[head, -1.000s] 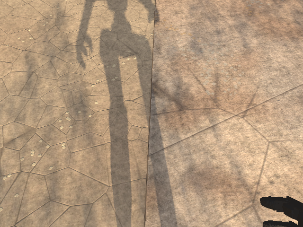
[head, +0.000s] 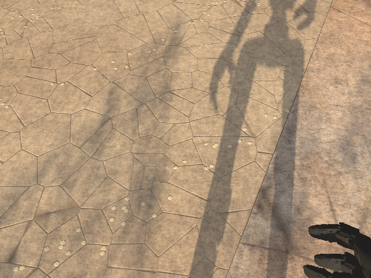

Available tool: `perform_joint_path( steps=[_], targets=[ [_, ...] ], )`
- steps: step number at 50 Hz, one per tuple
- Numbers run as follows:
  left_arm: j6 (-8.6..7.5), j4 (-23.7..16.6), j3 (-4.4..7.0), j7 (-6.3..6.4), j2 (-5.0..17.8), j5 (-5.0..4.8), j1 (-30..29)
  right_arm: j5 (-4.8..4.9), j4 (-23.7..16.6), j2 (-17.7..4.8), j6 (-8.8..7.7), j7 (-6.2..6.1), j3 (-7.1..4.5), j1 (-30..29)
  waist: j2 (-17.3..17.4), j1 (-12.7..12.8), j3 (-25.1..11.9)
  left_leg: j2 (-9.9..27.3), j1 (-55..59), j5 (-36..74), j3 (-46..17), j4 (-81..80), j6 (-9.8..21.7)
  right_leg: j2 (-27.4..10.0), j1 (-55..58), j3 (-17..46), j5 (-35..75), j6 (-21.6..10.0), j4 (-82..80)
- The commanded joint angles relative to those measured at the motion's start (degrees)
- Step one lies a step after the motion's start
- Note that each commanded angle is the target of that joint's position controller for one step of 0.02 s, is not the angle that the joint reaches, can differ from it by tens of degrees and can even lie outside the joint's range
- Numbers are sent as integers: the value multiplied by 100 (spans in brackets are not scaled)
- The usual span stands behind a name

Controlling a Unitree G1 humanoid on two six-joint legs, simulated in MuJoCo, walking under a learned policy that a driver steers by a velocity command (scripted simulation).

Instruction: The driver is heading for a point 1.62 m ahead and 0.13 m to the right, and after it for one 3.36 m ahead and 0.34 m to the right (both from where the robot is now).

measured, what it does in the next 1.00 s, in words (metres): climbs, turning right: right foot, then left foot 0.08 m higher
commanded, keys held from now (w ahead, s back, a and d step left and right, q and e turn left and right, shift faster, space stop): w+q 0.10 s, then w+e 0.90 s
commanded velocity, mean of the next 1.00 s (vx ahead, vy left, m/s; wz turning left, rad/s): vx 0.50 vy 0.00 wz -0.21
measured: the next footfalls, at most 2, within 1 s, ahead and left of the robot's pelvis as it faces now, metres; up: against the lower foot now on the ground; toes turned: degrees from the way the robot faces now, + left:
right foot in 0.24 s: +0.33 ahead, -0.04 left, +0.00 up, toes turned +0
left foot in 0.78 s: +0.63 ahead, +0.14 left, +0.08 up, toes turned -7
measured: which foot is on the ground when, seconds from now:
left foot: down 0.00-0.22, up 0.24-0.76, down 0.78-1.00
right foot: up 0.00-0.22, down 0.24-0.82, up 0.84-1.00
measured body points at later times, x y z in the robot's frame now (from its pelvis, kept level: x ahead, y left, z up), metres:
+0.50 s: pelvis +0.27 +0.00 -0.01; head +0.26 -0.02 +0.44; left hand +0.23 +0.23 -0.15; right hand +0.48 -0.17 -0.10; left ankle +0.32 +0.13 -0.53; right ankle +0.29 -0.04 -0.74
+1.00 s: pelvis +0.59 +0.04 +0.06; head +0.60 +0.04 +0.51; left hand +0.85 +0.23 -0.02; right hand +0.56 -0.24 -0.05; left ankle +0.59 +0.15 -0.66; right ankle +0.56 -0.09 -0.58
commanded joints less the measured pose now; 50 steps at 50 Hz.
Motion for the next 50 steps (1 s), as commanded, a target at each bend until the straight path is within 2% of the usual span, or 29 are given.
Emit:
perform_joint_path(
  steps=[1, 2, 4, 6, 7, 9, 10, 11, 12, 13, 14, 15, 16, 17, 20, 22, 25, 33, 34, 35, 37, 39, 40, 41, 42, 43, 45, 48, 50],
  targets=[
    [-160, -690, 30, 8, 247, -26, -557, 59, 1083, -1107, 198, -212, -263, 3118, 851, -894, -87, 1930, 5060, 8674, -609, 959, 271, 272, -5387, -32, -2821, -317, 4405],
    [-232, -920, -25, -19, 170, -252, -1002, 109, 1171, -1108, 207, -278, -317, 3600, 1038, -1458, -692, 2369, 5780, 9064, -573, 1539, 752, 332, -6267, 228, -3052, -305, 4703],
    [-276, -1441, -46, -66, 299, 1, -1864, 54, 1027, -1088, 216, -290, -278, 2211, 1028, -1164, 260, 1145, 3021, 5593, 109, 403, 352, 419, -5683, -77, -2423, -369, 4081],
    [-177, -1679, -106, -320, 241, 154, -1831, 200, 938, -1159, 157, -384, -245, 1137, 1231, -465, 860, 531, 639, 5259, 621, -756, 621, 638, -4247, -622, -1769, -186, 3194],
    [-177, -1588, -178, -393, 131, 50, -1069, 221, 746, -1010, -30, -361, -188, 300, 1239, 66, 1171, 510, -1006, 5626, 1009, -714, 576, 470, -2316, -478, -578, -217, 1549],
    [-119, -685, 42, -345, 493, 17, 1327, 294, 833, -1321, -363, -393, -357, 246, 1210, 958, -144, 1009, -1095, 6509, 336, 294, 624, 890, 916, -164, 1504, -322, 494],
    [40, -176, 175, -242, 729, 28, 2620, 316, 790, -1498, -400, -371, -440, -224, 859, 1665, -704, 957, -1012, 6348, 215, 1377, 552, 1054, 2118, -243, 1673, -248, 233],
    [213, 183, 271, -180, 875, 10, 3484, 481, 815, -1402, -435, -278, -427, -727, 39, 2399, -758, 388, -814, 5738, 403, 3664, 317, 833, 2686, -162, 2637, -519, -979],
    [241, 360, 159, -144, 874, 51, 2824, 561, 851, 32, -484, -111, -55, -754, -1680, 1593, -46, -1146, -2066, -995, 198, 6807, 136, 314, 2417, 894, 3709, -744, -1155],
    [140, -58, 149, -149, 1288, 137, 1379, 659, 787, 899, -370, -165, 165, 1748, -3191, -397, -1160, -1705, -2369, -2058, -1626, 8492, 324, -488, 2534, 3519, 5635, -989, -1417],
    [167, -427, 293, -192, 1385, 103, 284, 622, 965, 455, -321, -200, 148, 2716, -2478, -908, -1796, -1165, -2585, -1596, -1346, 8703, 335, -1084, 2656, 4823, 2660, -1450, -2494],
    [190, -534, 208, -196, 942, 34, -429, 362, 892, -41, -253, -175, 122, 2347, -1224, -1047, -790, -596, -3229, -1485, -292, 8892, 267, -1191, 1638, 5176, -768, -1852, -3177],
    [169, -510, 123, -220, 584, -26, -552, 85, 723, -116, -181, -210, 122, 1587, -223, -835, 61, -231, -3585, -1627, -38, 9097, 291, -1025, 584, 4861, -2092, -1727, -3336],
    [85, -357, 23, -224, 345, -7, -393, 0, 489, -19, -97, -206, 168, 1011, 251, -687, 377, -31, -3784, -1731, -92, 9182, 332, -737, -165, 4125, -2318, -1561, -3054],
    [-101, -18, -101, -180, 170, 81, -143, 220, 81, 618, 156, -286, 417, 709, 116, -835, 769, 205, -4795, -1942, -17, 9703, 357, -418, -1295, 3129, -2538, -1540, -2936],
    [-148, -192, -102, -254, 351, -5, -542, 281, 77, 308, 212, -357, 383, 968, 86, -969, 891, 363, -4810, -1261, 281, 8704, 164, -162, -1604, 2663, -2495, -1480, -3428],
    [-174, -184, -74, -243, 410, -88, -578, 200, -151, 178, 196, -401, 359, 519, -213, -774, 1087, 630, -5061, -391, 408, 7368, -174, 44, -1276, 2395, -1660, -1551, -3797],
    [-125, -277, 177, -149, 631, -44, -270, 188, -716, 330, 29, -261, 422, -409, -305, -264, 771, 649, -5490, -578, 564, 4613, -274, -256, 1452, 2429, 1023, -1714, -3889],
    [-498, -387, -244, -739, -168, 677, -635, 77, -535, 579, -39, -106, 641, 48, -751, -587, 410, 797, -5060, -889, 31, 4012, 62, -750, 1369, 2532, 1257, -1619, -3664],
    [-582, -559, -141, -970, 151, 524, -908, 43, -515, 259, -28, -57, 554, 63, -651, -651, 450, 519, -4608, -1143, 424, 3961, 164, -690, 1249, 2373, 2038, -1675, -3724],
    [-574, -781, 42, -1036, 974, 302, -1107, 103, -579, -96, -52, -29, 458, 77, -590, -888, 91, 34, -3760, -1144, 846, 3525, 189, -718, 1335, 2377, 4718, -1718, -3272],
    [-494, -935, 253, -957, 1456, 346, -1185, 301, -356, -340, -214, -67, 424, 929, -567, -1133, -579, -215, -2568, -490, 922, 2968, 263, -397, 1692, 2129, 7371, -1416, -2025],
    [-298, -1033, 69, -455, 884, -364, -1455, 541, -411, -917, -495, -303, 53, 2150, -705, -1896, -1106, 521, -613, -137, -469, 2910, 638, 198, 399, 2189, 7843, -997, 45],
    [-326, -1273, -73, -234, 345, -404, -1314, 367, -223, -1521, -578, -386, -149, 3109, 1196, -1911, -2348, 2059, 1232, -638, -3098, 1489, 1388, 1107, -1335, 1900, 3678, -419, 2398],
    [-358, -1401, -135, -304, 150, -285, -1355, 413, -95, -1284, -560, -469, -37, 3094, 2322, -1574, -2132, 2709, 1525, 263, -4826, 182, 1562, 1517, -2483, 2236, -864, -186, 3449],
    [-322, -1466, 31, -355, 668, -314, -1605, 567, -81, -957, -531, -540, -1, 2667, 1401, -1372, -902, 2774, 662, 68, -3984, 331, 1326, 1144, -3145, 2092, -862, -103, 4010],
    [-101, -1677, 74, -393, 668, -301, -2284, 511, 112, -347, -514, -490, 91, 2375, 313, -1127, 349, 2198, -865, -218, -1872, 126, 706, 441, -3111, 1362, -263, -270, 3613],
    [191, -1734, 124, -433, 408, -388, -2015, 455, 206, -219, -641, -462, 28, 1758, 694, -637, 778, 1634, -1753, -102, -297, -738, 421, 227, -2259, 1403, 433, -241, 2888],
    [210, -1857, 163, -403, 397, -260, -2265, 407, 267, -407, -687, -521, -70, 1612, 381, -554, 781, 1342, -1683, 802, 532, -748, 365, 300, -2106, 1355, 1383, -215, 1965]
  ],
)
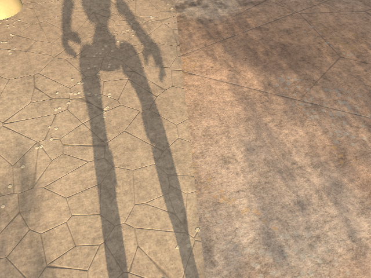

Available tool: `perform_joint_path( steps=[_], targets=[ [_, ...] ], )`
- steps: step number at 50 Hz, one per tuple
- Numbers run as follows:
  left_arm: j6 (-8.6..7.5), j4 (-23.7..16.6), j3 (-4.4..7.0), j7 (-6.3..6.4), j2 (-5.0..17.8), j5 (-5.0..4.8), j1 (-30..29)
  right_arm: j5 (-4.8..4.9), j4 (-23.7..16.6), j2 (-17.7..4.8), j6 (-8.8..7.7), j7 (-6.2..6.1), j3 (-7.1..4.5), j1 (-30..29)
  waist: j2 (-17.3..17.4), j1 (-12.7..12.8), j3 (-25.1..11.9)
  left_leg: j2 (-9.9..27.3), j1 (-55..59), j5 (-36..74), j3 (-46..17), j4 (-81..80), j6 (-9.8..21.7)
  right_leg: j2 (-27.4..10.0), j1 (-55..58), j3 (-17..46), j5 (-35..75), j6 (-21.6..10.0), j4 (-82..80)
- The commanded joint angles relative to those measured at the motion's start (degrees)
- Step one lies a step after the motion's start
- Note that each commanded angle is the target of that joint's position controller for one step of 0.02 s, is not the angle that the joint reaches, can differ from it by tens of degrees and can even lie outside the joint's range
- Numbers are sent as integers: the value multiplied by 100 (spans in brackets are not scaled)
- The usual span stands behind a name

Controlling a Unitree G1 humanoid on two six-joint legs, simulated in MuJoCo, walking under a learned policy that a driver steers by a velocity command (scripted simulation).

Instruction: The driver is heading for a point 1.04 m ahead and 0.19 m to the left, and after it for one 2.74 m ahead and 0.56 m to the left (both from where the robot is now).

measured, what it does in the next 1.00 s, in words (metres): walks ahead, turning left: right foot 0.08 m lower, then left foot 0.08 m higher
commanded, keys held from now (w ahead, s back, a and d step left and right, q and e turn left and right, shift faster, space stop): w+q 0.94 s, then w+e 0.06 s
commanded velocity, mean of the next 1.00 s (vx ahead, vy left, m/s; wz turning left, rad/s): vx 0.50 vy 0.00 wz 0.31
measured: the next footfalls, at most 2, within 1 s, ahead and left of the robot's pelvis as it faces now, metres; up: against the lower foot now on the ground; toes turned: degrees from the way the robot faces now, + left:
right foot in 0.30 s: +0.36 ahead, -0.13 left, -0.08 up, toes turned +2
left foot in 0.74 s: +0.61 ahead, +0.16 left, +0.00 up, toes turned +20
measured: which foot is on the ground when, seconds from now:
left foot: down 0.00-0.28, up 0.30-0.72, down 0.74-1.00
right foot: up 0.00-0.28, down 0.30-0.74, up 0.76-1.00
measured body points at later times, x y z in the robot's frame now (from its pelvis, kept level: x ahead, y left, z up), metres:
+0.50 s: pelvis +0.32 -0.02 -0.07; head +0.35 -0.03 +0.38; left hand +0.34 +0.24 -0.20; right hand +0.47 -0.27 -0.19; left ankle +0.27 +0.10 -0.58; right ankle +0.32 -0.13 -0.81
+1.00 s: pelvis +0.59 +0.10 +0.01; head +0.61 +0.12 +0.46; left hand +0.69 +0.41 -0.07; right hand +0.75 -0.13 -0.10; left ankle +0.57 +0.15 -0.73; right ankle +0.73 -0.04 -0.63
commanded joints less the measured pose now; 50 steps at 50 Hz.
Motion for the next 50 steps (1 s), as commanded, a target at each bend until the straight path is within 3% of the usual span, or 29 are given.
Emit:
perform_joint_path(
  steps=[1, 4, 7, 12, 14, 15, 16, 17, 18, 19, 20, 21, 24, 26, 29, 31, 33, 35, 36, 37, 38, 39, 40, 41, 42, 43, 45, 47, 50],
  targets=[
    [25, -358, 41, -5, -3, 157, 67, -39, -321, -504, -187, -86, -168, -563, 509, 394, 466, 914, -370, 2229, -564, -1906, 570, -119, 190, 165, 1149, 78, -1104],
    [-127, -496, -48, -131, -241, 189, -561, 82, -92, -737, -98, -134, -279, -91, 436, 170, 214, 808, 260, 2367, -248, -1681, 636, 45, 505, -106, 1870, 108, -2680],
    [-232, -701, -86, -300, -238, 145, -1216, 255, 49, -906, 43, -148, -368, 299, 512, -63, 279, 1128, 905, 2115, -657, -1280, 780, -112, 328, -156, 2236, 23, -3715],
    [-360, -516, 13, -419, 71, 80, -1152, 169, -42, -1103, 322, -149, -485, 459, 546, -170, 357, 1326, 1561, 2394, -1416, 10, 740, -259, 394, -103, 1636, -127, -4515],
    [-428, -142, 209, -314, 376, 137, -16, 177, 8, -1110, 347, -97, -464, 459, 440, 428, -248, 948, 1171, 3420, -1279, 1668, 582, 41, 2150, -497, 1940, -330, -5007],
    [-445, 114, 311, -241, 630, 236, 958, 169, 53, -855, 300, -49, -382, 479, 493, 915, -731, 630, -370, 2472, -1193, 3211, 325, -307, 4180, -332, 2915, -546, -4545],
    [-450, 182, 285, -181, 1009, 435, 1445, -7, 97, 88, 198, 53, -121, 1169, -1143, 697, -1733, -59, -2611, -2714, -1222, 5934, -41, -1653, 6481, 904, 5539, -962, -2956],
    [-419, 174, 299, -213, 1086, 470, 1975, 322, 161, -246, 25, 131, -71, 1875, -1741, 870, -3077, -311, -3240, -2706, -2394, 7138, -84, -2415, 7348, 2545, 5088, -1858, -3107],
    [-317, 391, 354, -209, 1096, 393, 2252, 539, -95, -568, -52, 134, -134, 1249, -1275, 1056, -3027, -280, -3884, -1900, -2223, 7447, -252, -2633, 7078, 3149, 2860, -2260, -4415],
    [-264, 521, 294, -136, 846, 286, 1767, 548, -290, -645, 2, 54, -137, 395, -379, 874, -2013, 62, -4576, -1182, -1708, 7393, -324, -2469, 6278, 2878, 1102, -2073, -4952],
    [-269, 443, 128, -66, 363, 252, 1154, 329, -335, -654, 92, -65, -118, -173, 265, 779, -1323, 293, -4489, -742, -1523, 7360, -347, -2279, 5249, 2333, 811, -1788, -5120],
    [-323, 442, 7, -59, 97, 280, 749, 208, -384, -593, 207, -114, -123, -257, 270, 513, -889, 363, -4153, -544, -1550, 7419, -328, -2175, 4267, 1937, 1114, -1661, -5229],
    [-396, 772, -115, -54, -170, 284, 476, 279, -700, 59, 436, -39, 7, -468, -210, 35, 77, 516, -4280, -768, -1705, 7663, -108, -1956, 2670, 883, 867, -1137, -5661],
    [-387, 876, -125, 11, -78, 330, 471, 249, -988, 153, 477, 23, 70, -800, -154, -64, 387, 523, -4479, -405, -1713, 6954, 4, -1712, 2293, 139, 961, -847, -5936],
    [-351, 906, -82, 182, 219, 385, 394, 59, -1331, 130, 448, 134, 126, -1264, -115, -111, 364, 526, -3928, 496, -1316, 5111, -3, -1205, 2120, -947, 1527, -604, -6175],
    [-323, 945, 2, 248, 507, 326, 727, 58, -1478, 268, 424, 213, 203, -1686, -93, 127, 221, 467, -3470, 460, -925, 4176, 99, -1274, 2438, -1139, 2062, -631, -6218],
    [-238, 999, 69, 285, 763, 224, 969, 82, -1587, 247, 416, 285, 214, -1887, -83, 165, 92, 225, -3178, 59, -470, 3441, 346, -1472, 3148, -1272, 3703, -643, -5910],
    [-138, 993, 99, 307, 927, 167, 1103, 100, -1630, 37, 434, 336, 117, -1801, -482, 30, -274, -285, -2659, -380, -42, 2956, 595, -1623, 3915, -1380, 6595, -586, -4996],
    [-102, 942, 110, 317, 1024, 159, 974, 138, -1584, -186, 436, 361, 5, -1375, -691, -307, -596, -562, -1956, -259, 21, 2366, 767, -1611, 4080, -1450, 7607, -517, -4245],
    [-117, 868, 99, 315, 991, 130, 971, 154, -1370, -570, 460, 359, -181, -619, -645, -669, -1048, -843, -726, 99, -153, 1649, 952, -1421, 3889, -1451, 7516, -425, -3220],
    [-195, 557, 58, 369, 748, 159, 927, 99, -1245, -1290, 481, 282, -450, 56, 273, -841, -1260, -108, 959, -97, -2267, 866, 1435, -967, 2022, -1334, 4953, -65, -1155],
    [-413, 193, -118, 206, 137, 366, 958, 90, -1175, -1816, 449, 236, -546, 131, 2110, -345, -1978, 1273, 2184, -751, -6136, -859, 2282, 471, 69, -268, -1312, 241, 642],
    [-613, 183, 47, 55, 664, 212, 405, -6, -1209, -1365, 356, 261, -382, 141, 1275, -565, -1916, 1466, 2111, -1318, -6425, -1366, 2135, 366, -621, 676, -1191, 161, 1422],
    [-661, 89, 32, 16, 530, 51, 187, -9, -1037, -1009, 293, 287, -282, 151, 1105, -395, -1048, 1415, 1430, -1279, -5765, -1370, 1914, 236, -992, 428, -967, 86, 1523],
    [-681, 5, -30, 68, 315, 104, 73, 43, -967, -809, 225, 312, -237, -71, 548, -140, -358, 1180, 538, -736, -5029, -1312, 1704, -23, -943, 261, -727, 28, 1278],
    [-648, -12, -12, 119, 282, 191, 107, 23, -951, -664, 164, 336, -210, -387, 401, 172, -59, 920, -250, 51, -4253, -1291, 1530, -243, -563, 205, -473, -5, 839],
    [-507, -97, -10, 163, 217, 219, 256, 33, -989, -536, 99, 309, -207, -676, 664, 509, -71, 476, -768, 751, -3412, -1489, 1460, -361, -10, 130, -428, 66, 401],
    [-424, -112, -38, 175, 140, 329, 160, 78, -897, -647, 74, 238, -239, -566, 511, 522, -133, 304, -695, 1623, -2960, -1684, 1509, -268, 66, -164, -307, 233, -151],
    [-386, -54, -86, 155, 34, 324, -139, 50, -667, -580, 78, 145, -208, -125, 434, 310, -192, 310, -121, 2399, -2447, -1830, 1377, -260, -169, -315, 462, 361, -1115]
  ],
)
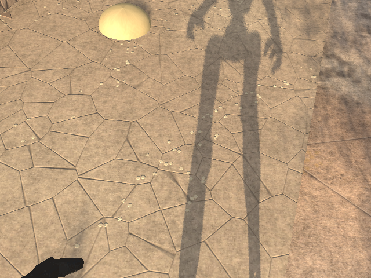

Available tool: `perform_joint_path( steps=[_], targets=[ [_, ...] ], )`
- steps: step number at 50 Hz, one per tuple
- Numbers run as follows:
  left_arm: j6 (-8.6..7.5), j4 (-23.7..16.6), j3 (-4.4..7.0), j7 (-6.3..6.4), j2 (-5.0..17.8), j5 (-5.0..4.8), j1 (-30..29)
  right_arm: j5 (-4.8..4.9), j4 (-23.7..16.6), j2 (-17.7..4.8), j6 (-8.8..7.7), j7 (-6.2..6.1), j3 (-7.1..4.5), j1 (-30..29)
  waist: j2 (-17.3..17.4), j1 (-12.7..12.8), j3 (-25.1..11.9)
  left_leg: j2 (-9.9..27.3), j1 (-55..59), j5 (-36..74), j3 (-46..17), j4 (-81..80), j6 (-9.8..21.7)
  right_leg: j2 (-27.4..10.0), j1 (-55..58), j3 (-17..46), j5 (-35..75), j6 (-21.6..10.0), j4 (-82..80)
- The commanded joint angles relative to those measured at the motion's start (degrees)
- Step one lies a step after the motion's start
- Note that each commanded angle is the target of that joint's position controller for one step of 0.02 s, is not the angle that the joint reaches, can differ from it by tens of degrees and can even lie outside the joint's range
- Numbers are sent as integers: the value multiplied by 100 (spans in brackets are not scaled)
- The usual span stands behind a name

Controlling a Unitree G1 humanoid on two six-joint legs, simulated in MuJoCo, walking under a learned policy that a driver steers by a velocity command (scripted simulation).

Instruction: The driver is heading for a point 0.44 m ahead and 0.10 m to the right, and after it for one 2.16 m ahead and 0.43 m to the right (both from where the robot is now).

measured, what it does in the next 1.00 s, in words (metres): walks ahead, turning right: right foot, then left foot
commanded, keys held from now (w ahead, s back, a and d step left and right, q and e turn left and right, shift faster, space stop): w+e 0.42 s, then s+e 0.40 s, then w+e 0.02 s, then w+q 0.16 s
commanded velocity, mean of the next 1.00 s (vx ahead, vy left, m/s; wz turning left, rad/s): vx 0.27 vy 0.00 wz -0.33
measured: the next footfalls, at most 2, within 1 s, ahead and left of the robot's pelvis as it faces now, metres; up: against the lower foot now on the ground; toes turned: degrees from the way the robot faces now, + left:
right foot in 0.32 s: +0.38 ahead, -0.13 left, +0.00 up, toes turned -4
left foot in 0.76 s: +0.63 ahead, -0.02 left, +0.00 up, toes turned -28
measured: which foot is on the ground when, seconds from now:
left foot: down 0.00-0.30, up 0.32-0.74, down 0.76-1.00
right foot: up 0.00-0.30, down 0.32-0.76, up 0.78-1.00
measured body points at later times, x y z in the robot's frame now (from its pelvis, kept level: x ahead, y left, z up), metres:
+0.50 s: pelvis +0.31 -0.06 +0.00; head +0.34 -0.07 +0.45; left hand +0.46 +0.19 -0.11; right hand +0.44 -0.34 -0.09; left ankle +0.31 +0.09 -0.64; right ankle +0.34 -0.13 -0.74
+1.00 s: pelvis +0.45 -0.04 -0.01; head +0.47 -0.04 +0.44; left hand +0.68 +0.15 -0.12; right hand +0.48 -0.33 -0.10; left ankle +0.59 +0.00 -0.74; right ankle +0.35 -0.14 -0.69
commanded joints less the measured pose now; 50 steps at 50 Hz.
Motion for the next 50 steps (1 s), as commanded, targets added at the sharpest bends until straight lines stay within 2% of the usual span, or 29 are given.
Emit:
perform_joint_path(
  steps=[1, 3, 6, 10, 13, 14, 15, 16, 17, 18, 19, 20, 21, 23, 26, 28, 31, 34, 36, 37, 38, 39, 40, 41, 42, 44, 46, 47, 50],
  targets=[
    [35, -90, 27, -16, 189, -7, 53, 24, -329, -544, -134, -100, -125, -195, 281, 139, -191, 1075, 338, 1905, -884, -1365, 694, 73, 129, -335, 893, 110, -1070],
    [-7, -220, -87, -79, -46, -68, -584, 45, -238, -602, -98, -150, -115, -6, 439, -178, -173, 1140, 679, 1981, -700, -1409, 508, 173, 334, -389, 1455, 95, -2213],
    [-51, -352, -58, -202, 165, -161, -1001, -6, -112, -938, -116, -180, -189, 191, 562, -423, -52, 1587, 1456, 1867, -824, -1434, 458, 186, 44, -359, 1797, 5, -2887],
    [-95, -541, -45, -384, 255, -203, -1213, -22, 132, -974, -50, -179, -194, 317, 536, -493, 323, 1926, 2178, 2568, -682, -1187, 396, 258, -365, -365, 1314, -296, -3249],
    [-110, -509, 31, -462, 385, -145, -738, -18, 127, -1137, -1, -224, -216, 76, 686, -190, -62, 1827, 2192, 5146, -283, -437, 224, 711, 706, -769, 639, -626, -3343],
    [-96, -401, 118, -448, 541, -127, -236, -25, 104, -1198, 33, -254, -224, -6, 750, 75, -379, 1736, 2187, 6127, -166, 192, 139, 914, 1351, -913, 532, -750, -3371],
    [-88, -213, 227, -417, 726, -137, 633, -22, 48, -1270, 55, -266, -229, -238, 682, 571, -774, 1549, 1792, 6404, 40, 1248, -1, 997, 2513, -880, 972, -949, -3708],
    [-57, -58, 323, -340, 1023, -127, 1658, -123, -106, -1141, -10, -273, -166, -363, 330, 1003, -1363, 1349, 429, 4805, 132, 2847, -173, 228, 4362, 227, 1342, -1314, -3607],
    [-75, -50, 411, -320, 1486, -106, 1952, -226, -249, -409, -136, -162, 56, 388, -1243, 496, -2104, 150, -2188, -752, 24, 5198, -745, -1421, 6594, 3477, 786, -2566, -3760],
    [-24, 5, 331, -262, 953, -207, 2042, -115, -258, -837, -304, -75, 28, 67, -869, 821, -2384, 214, -2783, -1469, -759, 5709, -671, -1410, 6777, 4246, -40, -2545, -4452],
    [13, -116, 273, -188, 800, -182, 1666, 77, -524, -998, -408, -22, -10, -627, -563, 828, -1439, 531, -3206, -1025, -800, 5586, -623, -1221, 6067, 3449, -147, -2243, -4627],
    [27, -204, 251, -167, 753, -153, 1353, 26, -641, -930, -482, -33, 33, -985, 111, 649, -914, 717, -3075, -711, -663, 5218, -569, -990, 5174, 2931, 252, -2058, -4770],
    [26, -278, 227, -170, 702, -135, 1114, -98, -697, -898, -503, -56, 13, -1129, 454, 422, -505, 827, -2892, -537, -572, 4817, -602, -771, 4415, 2586, 863, -1974, -4915],
    [11, -408, 180, -153, 638, -57, 782, -196, -753, -900, -379, -105, -26, -1024, 206, 39, -178, 914, -2398, -557, -463, 4457, -794, -503, 3423, 1946, 3141, -1933, -4964],
    [46, -290, 225, -52, 843, -83, 838, -234, -762, -636, -215, -225, 56, -956, 61, -90, -243, 741, -2125, -371, -148, 3323, -1062, -144, 2675, 1135, 5079, -1682, -4662],
    [198, -207, 294, 47, 1023, -171, 952, -214, -794, -480, -127, -273, 105, -1241, -127, 2, -549, 461, -1573, 298, 11, 2374, -1120, 234, 2375, 818, 5058, -1329, -4408],
    [455, -114, 322, 187, 1031, -290, 1234, -110, -850, -531, -51, -257, 73, -1754, -415, 233, -886, 127, -985, 1228, -20, 1266, -1152, 400, 2442, 1000, 4143, -872, -4111],
    [630, -203, 316, 299, 913, -247, 1162, -85, -886, -692, -51, -202, -14, -1997, -583, 246, -826, 115, -918, 1222, -396, 481, -1126, 282, 2947, 1691, 3144, -701, -3742],
    [669, -363, 311, 338, 827, -205, 807, -102, -741, -778, -100, -187, -84, -1657, -684, -19, -768, 331, -622, 1625, -602, -334, -979, 324, 3310, 1934, 2822, -586, -3227],
    [669, -442, 274, 311, 698, -169, 769, -150, -649, -837, -142, -199, -115, -1384, -522, -103, -967, 659, 148, 2649, -660, -792, -810, 603, 3218, 1798, 2244, -436, -2636],
    [662, -496, 162, 275, 355, -33, 1083, -240, -716, -1048, -117, -267, -147, -1337, 378, 76, -1379, 1758, 1482, 5251, -1468, -246, -322, 1048, 2256, 1321, -347, -171, -1430],
    [635, -353, 139, 241, 264, -126, 1988, -470, -801, -888, -5, -284, -61, -1296, 1612, 437, -1667, 3089, 2227, 7928, -2892, 99, 874, 1753, 1152, 1170, -3469, 146, -85],
    [615, -173, 224, 159, 795, -43, 2502, -329, -795, -757, 106, -271, -49, -1142, 1395, 449, -2043, 3504, 2150, 8505, -3085, 248, 1298, 1397, 1083, 1140, -3519, 422, 1080],
    [677, -125, 319, 140, 1145, -221, 2218, -237, -785, -861, 163, -273, -119, -1476, 1450, 496, -1993, 3417, 1893, 6794, -3058, 85, 1491, 1163, 693, 831, -2936, 558, 1874],
    [834, -10, 369, 202, 1295, -244, 1888, -238, -875, -617, 251, -299, -51, -1579, 709, 321, -1727, 2781, 1352, 4290, -2430, -194, 1118, 837, 732, 666, -2291, 596, 1989],
    [1026, -150, 253, 254, 868, -212, 1521, -215, -849, -510, 367, -285, 73, -1818, 608, 372, -1012, 1798, 17, 814, -1692, -872, 520, 896, 1123, 222, -1478, 590, 1543],
    [932, -170, 61, 175, 313, -84, 1699, -176, -758, -528, 413, -261, 57, -1919, 1032, 524, -843, 1103, -541, -660, -993, -1204, 90, 945, 1816, -377, -1451, 550, 142],
    [869, -139, 1, 144, 174, -40, 1698, -138, -713, -486, 416, -243, 50, -1838, 1169, 479, -797, 977, -672, -990, -884, -1363, 37, 949, 2209, -600, -1739, 505, -653],
    [715, -209, 32, 109, 438, 0, 1372, 33, -611, -984, 467, -258, -183, -1349, 1433, 214, -517, 1381, -415, -1690, -1745, -1582, 359, 809, 2584, -572, -1814, 122, -2530]
  ],
)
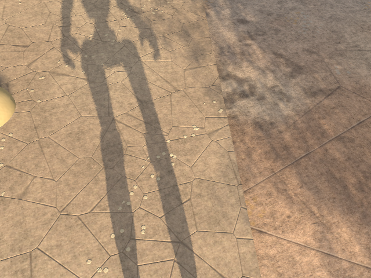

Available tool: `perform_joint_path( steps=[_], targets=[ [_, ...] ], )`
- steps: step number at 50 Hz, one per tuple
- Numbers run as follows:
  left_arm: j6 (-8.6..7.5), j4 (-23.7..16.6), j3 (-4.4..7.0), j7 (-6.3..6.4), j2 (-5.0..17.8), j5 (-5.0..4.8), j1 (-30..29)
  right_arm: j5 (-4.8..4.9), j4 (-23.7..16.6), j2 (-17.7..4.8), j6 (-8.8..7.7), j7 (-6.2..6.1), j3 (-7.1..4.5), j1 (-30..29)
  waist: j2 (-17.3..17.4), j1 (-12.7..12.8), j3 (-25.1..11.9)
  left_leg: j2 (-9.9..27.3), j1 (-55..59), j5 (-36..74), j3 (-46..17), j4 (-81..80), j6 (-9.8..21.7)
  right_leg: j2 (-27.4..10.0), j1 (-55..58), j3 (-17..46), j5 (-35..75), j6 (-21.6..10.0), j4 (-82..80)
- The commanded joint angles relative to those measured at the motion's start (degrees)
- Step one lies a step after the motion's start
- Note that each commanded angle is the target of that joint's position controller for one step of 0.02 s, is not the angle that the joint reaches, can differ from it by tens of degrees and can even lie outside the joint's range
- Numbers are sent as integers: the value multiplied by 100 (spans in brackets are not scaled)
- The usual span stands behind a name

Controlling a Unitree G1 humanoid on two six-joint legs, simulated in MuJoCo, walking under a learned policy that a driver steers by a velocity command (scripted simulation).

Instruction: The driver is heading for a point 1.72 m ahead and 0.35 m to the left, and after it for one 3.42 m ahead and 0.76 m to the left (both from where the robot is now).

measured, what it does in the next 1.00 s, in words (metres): walks ahead, turning left: right foot, then left foot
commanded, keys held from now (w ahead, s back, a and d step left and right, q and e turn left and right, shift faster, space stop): w+q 0.56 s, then q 0.04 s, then e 0.40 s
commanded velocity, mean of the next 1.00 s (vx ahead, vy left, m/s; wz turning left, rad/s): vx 0.31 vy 0.00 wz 0.20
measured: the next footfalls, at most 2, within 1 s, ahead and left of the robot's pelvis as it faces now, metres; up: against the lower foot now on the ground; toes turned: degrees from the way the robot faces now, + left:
right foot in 0.08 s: +0.01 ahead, -0.11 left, +0.00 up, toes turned +2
left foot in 0.54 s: +0.25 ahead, +0.24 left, +0.00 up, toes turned +21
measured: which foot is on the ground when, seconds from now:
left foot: down 0.00-0.08, up 0.10-0.52, down 0.54-1.00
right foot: up 0.00-0.06, down 0.08-0.56, up 0.58-1.00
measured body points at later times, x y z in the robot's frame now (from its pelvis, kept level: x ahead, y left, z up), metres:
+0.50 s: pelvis +0.12 +0.06 -0.01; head +0.14 +0.07 +0.44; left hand +0.03 +0.32 -0.14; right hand +0.37 -0.11 -0.09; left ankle +0.21 +0.23 -0.71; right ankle -0.03 -0.11 -0.73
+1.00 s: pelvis +0.30 +0.17 +0.00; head +0.32 +0.17 +0.45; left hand +0.35 +0.45 -0.11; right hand +0.50 -0.04 -0.11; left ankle +0.22 +0.22 -0.73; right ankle +0.44 +0.08 -0.71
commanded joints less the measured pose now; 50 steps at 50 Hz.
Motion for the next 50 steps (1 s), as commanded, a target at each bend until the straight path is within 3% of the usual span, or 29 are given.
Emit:
perform_joint_path(
  steps=[1, 2, 3, 4, 5, 6, 7, 9, 10, 12, 15, 17, 20, 23, 25, 26, 27, 28, 29, 30, 31, 32, 33, 34, 37, 39, 42, 45, 50],
  targets=[
    [-153, -120, 108, -31, 469, 42, 666, 145, -336, -1175, -16, -38, -394, 27, 1240, 193, -508, 980, 334, -3071, -1773, -1517, 802, 129, 1017, -466, 335, -397, -1945],
    [-178, 82, 117, -48, 499, 76, 1091, 204, -336, -1202, 12, -51, -424, 15, 1238, 405, -390, 816, -61, -3422, -1758, -1636, 618, 189, 1652, -635, 861, -633, -2718],
    [-207, 329, 116, -49, 544, 185, 1611, 224, -381, -1119, 11, -56, -430, -136, 1233, 664, -169, 412, -747, -3470, -1479, -1549, 185, 190, 2397, -679, 954, -886, -3361],
    [-250, 477, 184, -25, 752, 193, 2034, 246, -403, -733, -33, -28, -363, -221, 184, 801, -199, -6, -1914, -3329, -1018, 167, -157, -887, 3302, 515, 276, -1113, -3605],
    [-345, 343, 319, -46, 1228, 174, 1679, 323, -628, -357, -191, 26, -282, -498, -1533, 758, 62, -512, -2971, -2436, -173, 2054, -130, -2573, 2543, 2761, -1598, -1637, -4277],
    [-519, 178, 314, 0, 1173, 220, 1059, 272, -645, -891, -309, 53, -445, -533, -1139, 503, 601, -95, -3080, -1934, -907, 2782, -59, -2835, 1733, 3201, -1916, -1944, -4691],
    [-689, 88, 228, 68, 832, 123, 455, 236, -460, -969, -328, 95, -507, -140, -1096, 97, 772, -103, -3138, -1345, -954, 3143, -23, -2486, 1813, 2613, -1323, -1613, -4706],
    [-834, 62, 167, 80, 550, -10, 184, 60, -78, -954, -293, 108, -542, 400, -906, -27, 463, -16, -2885, -793, -702, 3781, -188, -1955, 2067, 1413, -7, -1130, -4569],
    [-866, 115, 133, 72, 471, 3, 324, 29, -29, -897, -287, 126, -538, 396, -789, 51, 435, 43, -2720, -562, -547, 4084, -263, -1823, 1948, 940, 499, -1077, -4574],
    [-880, 274, 111, 36, 379, 70, 664, 104, -44, -729, -274, 161, -493, 282, -661, 197, 465, 148, -2670, -240, -357, 4311, -363, -1689, 1876, 348, 1106, -1100, -4573],
    [-826, 453, 131, -1, 452, 113, 1039, 132, -254, -583, -270, 214, -407, -171, -650, 468, 657, 360, -2793, 96, -194, 3646, -450, -1667, 2006, -133, 1603, -1168, -4581],
    [-779, 504, 178, -12, 637, 101, 1076, 136, -423, -475, -286, 307, -324, -466, -696, 599, 749, 498, -2585, 234, 30, 2899, -470, -1705, 2013, -410, 1913, -1171, -4581],
    [-730, 629, 254, -29, 871, 7, 1184, 160, -689, -360, -315, 467, -213, -873, -623, 740, 934, 648, -2276, 29, 337, 2062, -324, -1944, 2101, -636, 2110, -1200, -4613],
    [-675, 731, 323, -78, 1010, -118, 1174, 172, -848, -442, -331, 570, -198, -988, -576, 677, 982, 579, -1811, -552, 659, 1449, 7, -2055, 2341, -879, 2655, -1129, -4359],
    [-646, 751, 373, -82, 1157, -174, 1053, 145, -845, -652, -326, 585, -291, -634, -775, 327, 573, 197, -821, -1022, 985, 1189, 294, -2035, 2423, -1133, 5001, -1005, -3524],
    [-623, 730, 391, -66, 1213, -186, 927, 148, -658, -889, -320, 561, -432, 143, -741, -168, 32, -128, 285, -860, 1155, 922, 460, -1895, 2301, -1357, 6185, -875, -2479],
    [-649, 677, 351, -47, 1127, -166, 987, 170, -368, -1303, -287, 465, -651, 1111, -496, -623, -629, -387, 1939, -553, 1083, 760, 668, -1631, 1605, -1506, 6369, -671, -1139],
    [-741, 420, 214, -58, 733, 5, 1054, 197, -222, -1895, -216, 307, -824, 1836, 517, -813, -1272, 762, 4010, -950, -849, 613, 1182, -1237, -453, -1444, 3611, -316, 907],
    [-940, 120, 29, -96, 244, 46, 1180, 167, -429, -2263, -278, 286, -797, 1545, 1619, -328, -2334, 2204, 4829, -1374, -4283, -582, 2226, -90, -1821, -408, -417, -19, 2734],
    [-1071, 49, 190, -121, 841, -156, 492, 70, -493, -1724, -343, 326, -630, 1431, 781, -697, -2207, 2146, 4563, -740, -3898, -892, 1934, -359, -2202, 396, -142, -88, 3019],
    [-1100, 41, 174, -123, 812, -301, 366, 11, -378, -1375, -382, 316, -515, 1199, 709, -500, -1416, 2027, 3773, 372, -2750, -685, 1692, -619, -2303, 185, 222, -201, 2863],
    [-1075, 142, 158, -56, 733, -202, 444, 47, -384, -1148, -416, 321, -441, 773, 166, -205, -934, 1746, 2819, 1380, -1901, -555, 1444, -917, -2006, 116, 605, -228, 2395],
    [-997, 229, 207, -28, 774, -99, 502, 53, -408, -893, -441, 322, -367, 430, 211, -4, -739, 1508, 2172, 1957, -1318, -576, 1309, -1086, -1638, 120, 764, -239, 2018],
    [-891, 318, 218, -45, 761, -102, 681, -8, -416, -837, -464, 319, -330, 225, 350, 160, -657, 1403, 1647, 2260, -999, -751, 1270, -1126, -1192, 123, 910, -241, 1924],
    [-660, 527, 191, -29, 517, -93, 1018, -82, -189, -885, -622, 315, -324, 7, 283, 403, -503, 1313, 1022, 3101, -304, -1110, 1310, -967, -839, 23, 1413, -106, 1445],
    [-622, 457, 180, -1, 430, -66, 796, -112, -41, -826, -641, 265, -295, -57, 311, 381, -364, 1242, 1001, 3319, 80, -1177, 1199, -911, -970, 98, 1886, -49, 861],
    [-645, 346, 139, -64, 305, -74, 392, -142, 87, -797, -591, 166, -262, -187, 361, 224, -303, 1077, 1160, 3028, 584, -1206, 955, -827, -785, 102, 2861, -91, -385],
    [-641, 111, 150, -162, 351, -84, 13, -107, 255, -989, -467, 85, -319, -87, 316, 23, -255, 1344, 1684, 2990, 545, -1143, 986, -770, -940, 28, 2981, -137, -958],
    [-561, -296, 223, -317, 434, -63, -175, 38, 368, -1094, -146, -8, -399, -67, 329, -37, -113, 1731, 2405, 3056, 362, -414, 1019, -640, -1332, -186, 1692, -359, -1290]
  ],
)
